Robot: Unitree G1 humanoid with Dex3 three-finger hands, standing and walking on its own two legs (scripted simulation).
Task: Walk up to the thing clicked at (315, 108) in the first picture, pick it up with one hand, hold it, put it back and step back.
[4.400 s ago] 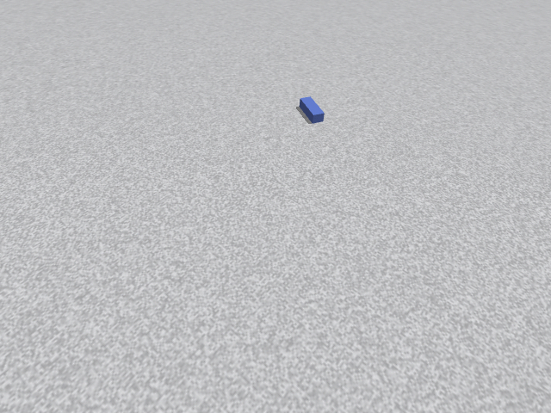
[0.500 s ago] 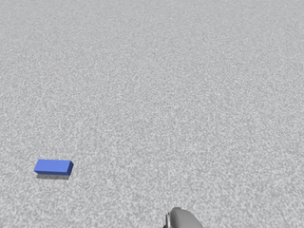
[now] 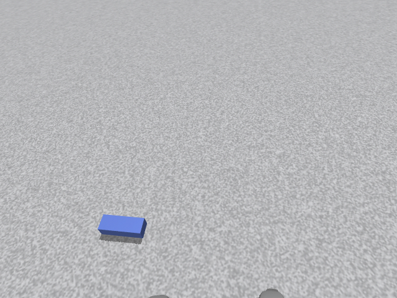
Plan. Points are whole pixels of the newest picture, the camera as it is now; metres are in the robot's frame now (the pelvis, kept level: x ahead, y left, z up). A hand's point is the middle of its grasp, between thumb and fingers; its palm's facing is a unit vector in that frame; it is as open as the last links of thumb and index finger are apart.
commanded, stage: walk up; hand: left
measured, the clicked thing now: (123, 226) +0.56 +0.44 -0.69
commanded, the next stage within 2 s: none
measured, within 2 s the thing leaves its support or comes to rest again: neither
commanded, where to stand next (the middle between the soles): +0.11 +0.14 m, yaw -4 degrees
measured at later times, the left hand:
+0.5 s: hand (8, 293) +0.16 +0.41 -0.09, palm faces -0.03 -0.87 -0.49, open 7.4 cm
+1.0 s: hand (4, 292) +0.17 +0.46 -0.14, palm faces -0.11 -0.93 -0.36, open 7.4 cm
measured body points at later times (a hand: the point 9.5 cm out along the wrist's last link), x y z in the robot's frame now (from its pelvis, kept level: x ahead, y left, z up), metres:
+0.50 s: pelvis +0.06 +0.14 +0.03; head +0.10 +0.11 +0.47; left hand +0.16 +0.46 -0.06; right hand +0.08 -0.17 -0.11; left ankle +0.04 +0.25 -0.62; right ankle +0.12 +0.03 -0.68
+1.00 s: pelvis +0.07 +0.19 +0.02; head +0.13 +0.20 +0.47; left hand +0.18 +0.51 -0.11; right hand +0.10 -0.17 -0.07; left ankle +0.13 +0.34 -0.68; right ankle +0.05 +0.04 -0.68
